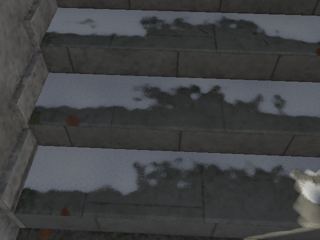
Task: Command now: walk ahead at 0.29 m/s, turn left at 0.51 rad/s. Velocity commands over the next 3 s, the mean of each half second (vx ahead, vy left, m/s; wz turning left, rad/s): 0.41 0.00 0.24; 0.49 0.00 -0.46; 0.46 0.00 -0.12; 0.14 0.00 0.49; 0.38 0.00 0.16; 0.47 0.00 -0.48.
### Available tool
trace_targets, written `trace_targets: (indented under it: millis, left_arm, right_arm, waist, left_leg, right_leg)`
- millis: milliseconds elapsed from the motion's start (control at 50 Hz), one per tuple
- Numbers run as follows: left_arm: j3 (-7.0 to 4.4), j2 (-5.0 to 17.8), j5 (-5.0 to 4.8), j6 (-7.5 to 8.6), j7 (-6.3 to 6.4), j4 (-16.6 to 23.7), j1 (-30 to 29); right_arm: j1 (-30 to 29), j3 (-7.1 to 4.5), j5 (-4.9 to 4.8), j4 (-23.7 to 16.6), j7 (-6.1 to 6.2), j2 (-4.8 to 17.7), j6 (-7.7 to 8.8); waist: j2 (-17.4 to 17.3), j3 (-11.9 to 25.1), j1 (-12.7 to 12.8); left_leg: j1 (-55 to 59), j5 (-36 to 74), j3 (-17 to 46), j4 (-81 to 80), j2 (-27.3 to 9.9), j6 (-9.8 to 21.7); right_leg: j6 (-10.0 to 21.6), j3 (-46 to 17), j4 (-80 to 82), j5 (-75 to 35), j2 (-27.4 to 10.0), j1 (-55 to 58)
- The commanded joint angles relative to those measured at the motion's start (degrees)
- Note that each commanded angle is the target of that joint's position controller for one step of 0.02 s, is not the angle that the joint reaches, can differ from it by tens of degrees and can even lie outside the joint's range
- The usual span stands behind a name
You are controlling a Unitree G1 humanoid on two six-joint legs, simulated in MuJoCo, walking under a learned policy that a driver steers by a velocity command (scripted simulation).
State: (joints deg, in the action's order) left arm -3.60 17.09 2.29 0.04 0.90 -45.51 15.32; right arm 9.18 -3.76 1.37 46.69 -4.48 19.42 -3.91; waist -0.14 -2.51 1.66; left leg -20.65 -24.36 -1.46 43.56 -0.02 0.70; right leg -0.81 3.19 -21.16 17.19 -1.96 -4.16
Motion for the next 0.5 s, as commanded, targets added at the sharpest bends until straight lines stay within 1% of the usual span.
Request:
trace_targets:
  millis: [20,40,60,80,100,120,140,160,180,200,220,240,260,280,300,320,360,380,400,420,440,460,480,500]
  left_arm:
    - [-3.19,12.03,0.59,1.66,-0.44,2.11,-1.55]
    - [-3.07,11.58,0.03,2.17,-0.67,2.14,-2.74]
    - [-2.16,8.97,-0.05,2.66,-0.65,2.07,-2.53]
    - [-0.52,4.17,0.35,2.89,-0.88,3.65,-3.83]
    - [0.47,1.82,0.68,3.10,-1.10,7.95,-7.35]
    - [-0.38,6.12,1.00,2.81,-1.45,6.34,-7.15]
    - [-0.85,7.36,0.03,2.87,-2.29,5.39,-6.81]
    - [-0.87,8.38,-0.52,3.36,-2.46,4.38,-7.15]
    - [-0.61,7.81,-0.20,3.41,-2.64,3.60,-6.65]
    - [-0.20,7.04,0.90,3.22,-2.87,3.05,-6.01]
    - [-0.09,6.84,1.36,3.03,-3.06,2.48,-5.51]
    - [-0.11,6.03,1.01,2.91,-3.13,1.51,-3.83]
    - [0.20,5.50,1.08,2.74,-3.21,1.35,-4.18]
    - [0.42,4.90,0.85,2.60,-3.28,1.83,-6.16]
    - [0.62,4.44,0.67,2.50,-3.19,2.50,-8.39]
    - [0.89,4.06,0.51,2.54,-3.21,3.09,-10.81]
    - [1.52,2.96,-0.13,2.76,-3.51,4.28,-14.76]
    - [1.88,1.77,-0.42,2.45,-3.34,3.40,-13.16]
    - [1.98,2.10,-0.52,2.42,-3.52,3.57,-13.84]
    - [1.93,2.24,-0.55,2.39,-3.55,3.60,-14.20]
    - [1.62,2.20,-0.42,2.13,-2.89,3.38,-13.27]
    - [1.77,2.31,0.09,2.10,-2.37,3.52,-12.28]
    - [1.53,2.71,0.40,2.24,-2.00,2.04,-7.91]
    - [1.24,3.15,0.10,2.48,-1.53,0.16,-1.99]
  right_arm:
    - [-5.08,-0.70,0.12,-5.59,0.16,3.72,1.22]
    - [-0.48,-0.56,0.18,-4.23,0.95,3.18,1.82]
    - [8.00,-1.36,0.73,-0.90,1.79,5.09,2.74]
    - [15.87,-2.59,1.98,0.55,2.48,9.92,3.96]
    - [17.69,-3.83,0.55,-0.26,2.40,16.89,4.69]
    - [14.27,-3.40,-0.04,-0.50,2.48,13.29,4.51]
    - [9.98,-2.46,-0.25,-1.80,2.38,10.29,4.55]
    - [7.37,-2.05,-0.30,-2.36,2.67,8.32,4.64]
    - [7.03,-1.59,-0.47,-2.36,3.33,7.17,5.00]
    - [7.83,-1.36,-0.67,-1.50,3.89,6.83,5.42]
    - [8.40,-1.26,-0.28,-0.79,3.82,6.76,5.95]
    - [9.71,-1.10,-0.44,-0.05,3.74,6.07,6.33]
    - [10.99,-0.91,-0.73,0.58,3.63,4.98,6.83]
    - [11.60,-0.80,-0.83,1.09,3.63,4.59,7.15]
    - [12.09,-0.92,-0.61,1.29,3.64,4.95,7.48]
    - [12.12,-0.83,-0.40,1.50,3.69,4.56,7.71]
    - [12.12,-0.72,0.01,1.89,3.86,4.26,8.16]
    - [12.75,-0.71,0.46,2.23,4.15,3.97,8.29]
    - [12.86,-0.28,0.50,2.48,4.41,2.65,8.31]
    - [12.55,-0.17,0.51,2.53,4.64,2.66,8.41]
    - [12.20,-0.11,0.89,2.60,5.21,3.24,8.16]
    - [10.65,-0.10,1.10,2.30,5.61,3.61,8.33]
    - [8.96,0.04,1.53,2.23,5.93,4.28,8.14]
    - [8.69,0.04,1.30,2.03,6.12,4.91,7.89]
  waist:
    - [10.29,-2.79,-0.54]
    - [7.42,-2.28,-2.67]
    - [2.86,1.17,-5.92]
    - [-11.85,4.21,-8.85]
    - [-20.98,3.04,-8.43]
    - [-9.50,-0.59,-7.15]
    - [-6.82,-3.11,-5.09]
    - [-3.55,-3.98,-4.05]
    - [-4.08,-3.64,-3.66]
    - [-4.21,-2.77,-3.21]
    - [-3.25,-1.40,-2.92]
    - [-3.25,-0.27,-2.36]
    - [-3.80,0.16,-2.49]
    - [-4.15,-0.42,-3.09]
    - [-4.85,-1.14,-3.72]
    - [-4.85,-1.63,-4.47]
    - [-4.76,-2.72,-5.31]
    - [-7.17,-1.03,-5.03]
    - [-5.79,-1.84,-4.89]
    - [-4.91,-2.72,-4.48]
    - [-5.01,-1.98,-3.72]
    - [-3.62,-1.46,-1.96]
    - [-4.52,2.05,0.42]
    - [-4.97,5.62,2.37]
  left_leg:
    - [3.50,0.61,-3.75,-10.63,1.27,1.98]
    - [11.28,7.07,-4.79,-15.30,2.61,1.96]
    - [22.17,5.06,-2.64,-18.47,3.81,3.20]
    - [29.66,-4.27,16.67,-27.05,-9.30,5.95]
    - [29.47,-11.72,45.20,-36.34,-20.09,14.47]
    - [26.37,-15.31,39.98,-34.85,-19.67,16.34]
    - [22.64,-10.72,34.46,-34.22,-16.74,16.00]
    - [21.62,-3.82,29.40,-34.99,-14.01,13.89]
    - [21.76,4.30,25.80,-35.30,-11.80,12.93]
    - [22.00,11.22,23.11,-35.06,-10.12,12.46]
    - [22.57,20.82,19.81,-34.22,-9.69,12.12]
    - [22.95,28.24,16.42,-33.68,-8.97,11.74]
    - [23.29,32.16,14.33,-33.27,-8.91,11.55]
    - [22.69,34.41,12.46,-33.61,-8.48,11.20]
    - [22.23,36.53,11.30,-33.82,-8.41,10.83]
    - [21.45,37.42,9.81,-34.17,-7.99,10.23]
    - [19.66,38.22,7.35,-35.25,-7.62,9.11]
    - [19.94,37.99,6.25,-34.46,-8.57,9.20]
    - [18.86,37.92,5.48,-35.06,-8.90,8.81]
    - [18.61,40.05,4.86,-35.03,-9.60,8.53]
    - [21.19,50.30,5.50,-32.53,-11.85,9.14]
    - [22.59,62.62,3.48,-28.55,-12.72,8.37]
    - [24.82,73.76,1.72,-21.76,-12.03,7.83]
    - [25.11,81.11,0.94,-13.26,-11.75,7.68]
  right_leg:
    - [9.12,-8.62,7.31,5.67,-13.11,-4.29]
    - [8.54,-5.46,3.12,3.79,-11.37,-8.53]
    - [7.02,-1.19,-6.09,1.84,-7.76,-13.82]
    - [3.76,5.98,-26.92,6.29,-2.34,-22.79]
    - [2.67,-0.28,-36.36,18.24,6.11,-37.77]
    - [2.97,-6.43,-41.13,15.13,0.41,-38.88]
    - [3.28,-6.11,-40.51,8.87,-1.23,-37.57]
    - [2.83,-5.52,-38.10,4.06,-2.62,-35.98]
    - [2.19,-5.22,-35.95,0.62,-3.04,-34.16]
    - [1.11,-4.93,-35.25,-2.05,-2.79,-32.80]
    - [-0.02,-3.84,-34.91,-4.01,-2.26,-32.11]
    - [-0.47,-3.13,-33.99,-5.37,-2.21,-31.40]
    - [-0.95,-2.36,-32.95,-6.05,-2.13,-31.75]
    - [-1.24,-1.45,-31.29,-7.04,-2.21,-32.33]
    - [-1.41,-0.59,-29.52,-7.88,-2.16,-32.80]
    - [-1.31,-0.06,-26.87,-9.37,-1.95,-32.48]
    - [-0.11,0.61,-20.47,-12.80,-1.06,-30.16]
    - [0.81,1.36,-21.55,-11.94,-0.36,-27.37]
    - [1.96,0.65,-19.67,-13.19,-0.43,-26.05]
    - [3.06,0.78,-17.80,-13.00,0.43,-24.67]
    - [4.84,1.80,-21.16,-8.90,1.71,-25.15]
    - [6.67,1.34,-20.17,-6.73,2.34,-24.38]
    - [7.73,2.26,-19.61,-1.92,4.33,-21.33]
    - [8.74,3.37,-17.82,-1.19,6.36,-15.17]
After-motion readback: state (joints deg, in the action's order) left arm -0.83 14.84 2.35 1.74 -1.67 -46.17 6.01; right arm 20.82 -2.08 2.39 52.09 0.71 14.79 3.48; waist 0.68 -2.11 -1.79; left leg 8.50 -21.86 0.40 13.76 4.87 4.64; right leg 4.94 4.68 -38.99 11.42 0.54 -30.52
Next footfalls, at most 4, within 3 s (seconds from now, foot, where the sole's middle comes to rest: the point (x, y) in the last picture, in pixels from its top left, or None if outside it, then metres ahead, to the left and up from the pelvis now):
0.06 left None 0.05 0.10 -0.78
0.54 right None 0.35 -0.02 -0.78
1.02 left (145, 178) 0.68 0.11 -0.63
1.56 right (219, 108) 0.93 -0.19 -0.48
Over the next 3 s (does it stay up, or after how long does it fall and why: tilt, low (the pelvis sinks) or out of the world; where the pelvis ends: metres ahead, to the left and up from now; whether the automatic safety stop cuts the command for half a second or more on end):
stays up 1.37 -0.03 0.46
